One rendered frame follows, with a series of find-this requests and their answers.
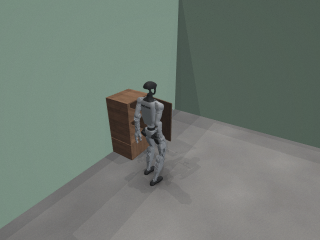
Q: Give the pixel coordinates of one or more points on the robot right thigh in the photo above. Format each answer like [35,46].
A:
[157,142]

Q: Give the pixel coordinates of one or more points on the left robot upper arm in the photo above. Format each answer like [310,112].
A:
[138,108]

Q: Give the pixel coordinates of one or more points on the robot right hand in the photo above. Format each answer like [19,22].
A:
[162,147]

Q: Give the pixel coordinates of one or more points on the robot left forearm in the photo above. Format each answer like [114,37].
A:
[137,124]

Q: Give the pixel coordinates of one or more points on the robot left hand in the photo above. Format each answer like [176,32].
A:
[138,134]

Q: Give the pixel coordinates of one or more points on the cupboard door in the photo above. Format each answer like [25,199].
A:
[166,119]

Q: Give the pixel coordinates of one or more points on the robot right forearm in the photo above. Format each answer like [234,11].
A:
[159,133]

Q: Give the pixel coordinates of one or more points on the robot right shin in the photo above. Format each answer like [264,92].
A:
[157,168]

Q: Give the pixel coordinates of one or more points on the right robot upper arm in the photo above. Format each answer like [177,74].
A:
[159,110]

